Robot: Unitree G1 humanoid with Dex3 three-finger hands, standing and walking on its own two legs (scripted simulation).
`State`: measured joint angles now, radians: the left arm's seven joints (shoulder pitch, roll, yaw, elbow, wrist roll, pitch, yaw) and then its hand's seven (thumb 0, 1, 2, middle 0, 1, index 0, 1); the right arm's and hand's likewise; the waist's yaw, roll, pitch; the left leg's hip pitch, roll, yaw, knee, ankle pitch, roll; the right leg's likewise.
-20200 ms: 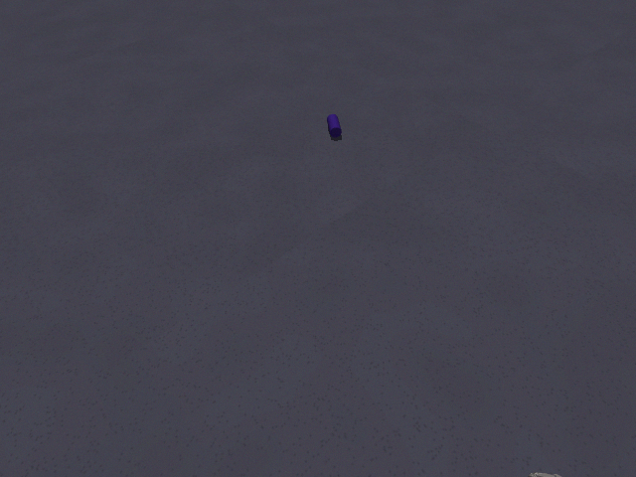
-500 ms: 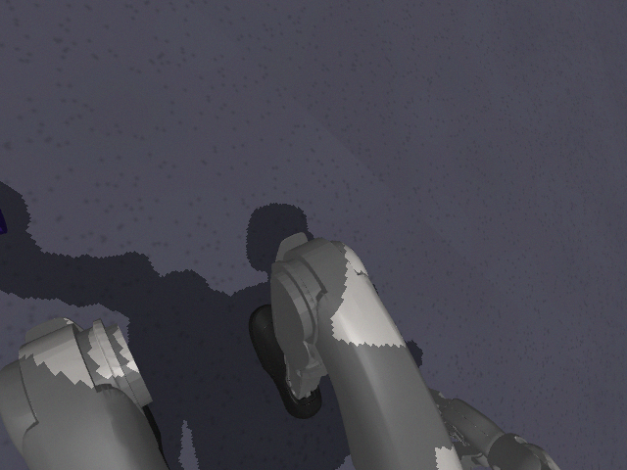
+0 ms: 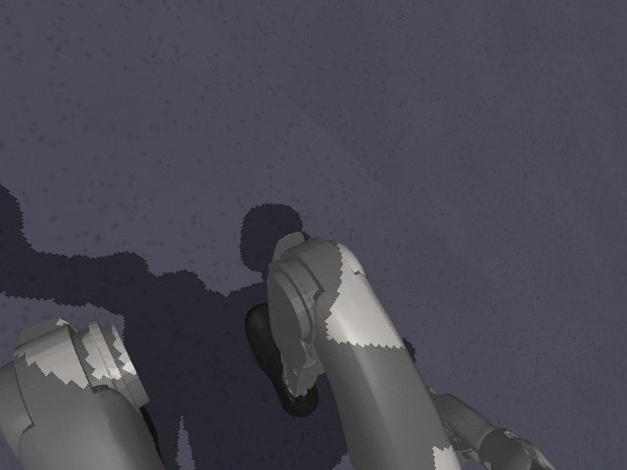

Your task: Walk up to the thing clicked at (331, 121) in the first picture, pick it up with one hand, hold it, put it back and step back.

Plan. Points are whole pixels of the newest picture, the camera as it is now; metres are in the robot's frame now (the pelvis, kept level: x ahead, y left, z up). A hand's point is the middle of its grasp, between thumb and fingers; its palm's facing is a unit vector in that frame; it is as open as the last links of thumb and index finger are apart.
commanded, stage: close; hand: left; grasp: from above
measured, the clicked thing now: out of the picture +0.45 +0.31 -0.27
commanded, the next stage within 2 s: settle in 0.04 s
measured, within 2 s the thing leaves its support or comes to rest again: leaves its support in 0.48 s
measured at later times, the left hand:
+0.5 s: hand out of the picture +0.44 +0.31 -0.23, palm faces -0.41 -0.11 -0.90, open 9.0 cm
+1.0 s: hand out of the picture +0.43 +0.31 -0.14, palm faces -0.46 -0.07 -0.88, open 8.9 cm
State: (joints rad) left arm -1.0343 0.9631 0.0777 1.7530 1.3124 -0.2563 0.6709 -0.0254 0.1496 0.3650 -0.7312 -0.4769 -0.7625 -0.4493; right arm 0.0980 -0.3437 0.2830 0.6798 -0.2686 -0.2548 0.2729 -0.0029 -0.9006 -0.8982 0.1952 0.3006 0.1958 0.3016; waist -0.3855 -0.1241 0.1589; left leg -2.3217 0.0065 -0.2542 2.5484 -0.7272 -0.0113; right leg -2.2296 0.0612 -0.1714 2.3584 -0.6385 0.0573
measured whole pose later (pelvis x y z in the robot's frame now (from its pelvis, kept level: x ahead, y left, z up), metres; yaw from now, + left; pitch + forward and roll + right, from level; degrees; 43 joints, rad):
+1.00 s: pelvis +0.00 -0.01 +0.03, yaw +6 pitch +33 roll -9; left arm -0.92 0.71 0.02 1.36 1.22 -0.19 0.34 -0.02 0.17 0.24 -0.87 -0.24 -0.90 -0.22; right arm 0.15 -0.31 0.10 0.70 -0.13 -0.11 0.21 0.00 -0.91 -0.90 0.20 0.30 0.20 0.30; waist -0.25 0.01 -0.04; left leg -2.30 -0.01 -0.16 2.40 -0.68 -0.02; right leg -2.23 0.02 -0.10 2.29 -0.65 0.03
